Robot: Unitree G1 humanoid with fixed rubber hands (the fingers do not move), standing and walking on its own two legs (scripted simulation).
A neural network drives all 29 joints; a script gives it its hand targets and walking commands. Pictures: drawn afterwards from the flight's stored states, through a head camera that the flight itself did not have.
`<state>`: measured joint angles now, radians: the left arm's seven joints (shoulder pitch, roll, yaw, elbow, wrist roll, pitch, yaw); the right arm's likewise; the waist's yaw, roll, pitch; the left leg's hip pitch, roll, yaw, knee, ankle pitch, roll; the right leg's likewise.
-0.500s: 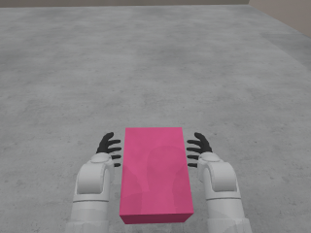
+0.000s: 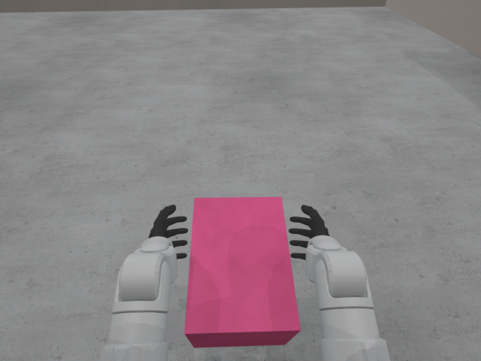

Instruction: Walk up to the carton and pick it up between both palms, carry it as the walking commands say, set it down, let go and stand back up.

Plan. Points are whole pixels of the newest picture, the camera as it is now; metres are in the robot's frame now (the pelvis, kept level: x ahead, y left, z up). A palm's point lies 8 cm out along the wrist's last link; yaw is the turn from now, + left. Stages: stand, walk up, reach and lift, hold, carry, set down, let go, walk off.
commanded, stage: carry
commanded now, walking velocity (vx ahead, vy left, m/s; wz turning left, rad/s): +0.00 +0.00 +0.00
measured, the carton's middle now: (239, 270) +0.31 +0.00 -0.03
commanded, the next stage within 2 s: none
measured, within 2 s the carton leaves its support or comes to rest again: neither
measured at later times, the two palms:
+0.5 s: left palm (155, 246) +0.29 +0.13 +0.09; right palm (317, 245) +0.29 -0.12 +0.09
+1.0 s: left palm (115, 254) +0.29 +0.20 +0.08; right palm (270, 250) +0.29 -0.05 +0.08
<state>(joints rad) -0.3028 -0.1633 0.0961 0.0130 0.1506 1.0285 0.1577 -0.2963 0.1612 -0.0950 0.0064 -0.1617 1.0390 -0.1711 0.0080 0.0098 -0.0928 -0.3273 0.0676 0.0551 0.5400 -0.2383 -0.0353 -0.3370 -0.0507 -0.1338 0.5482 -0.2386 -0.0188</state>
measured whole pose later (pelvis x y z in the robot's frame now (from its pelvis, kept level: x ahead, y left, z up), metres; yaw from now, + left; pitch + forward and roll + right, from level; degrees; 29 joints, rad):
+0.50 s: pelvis +0.00 +0.01 +0.00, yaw +0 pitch +2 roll +0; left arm -0.28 -0.16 0.05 -0.14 0.10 1.13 0.21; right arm -0.27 0.15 -0.06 -0.15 -0.11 1.14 -0.24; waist 0.00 0.02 -0.09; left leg -0.35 0.06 0.06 0.56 -0.24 -0.03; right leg -0.36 -0.07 -0.14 0.57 -0.25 -0.01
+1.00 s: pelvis -0.02 +0.07 -0.01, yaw +2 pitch +3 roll +1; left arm -0.42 -0.20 0.12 -0.08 0.12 1.24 0.31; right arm -0.39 0.19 -0.13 -0.10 -0.12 1.23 -0.29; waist 0.00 -0.02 -0.05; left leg -0.43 -0.02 0.13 0.65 -0.27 0.06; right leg -0.45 -0.18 -0.10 0.71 -0.33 0.07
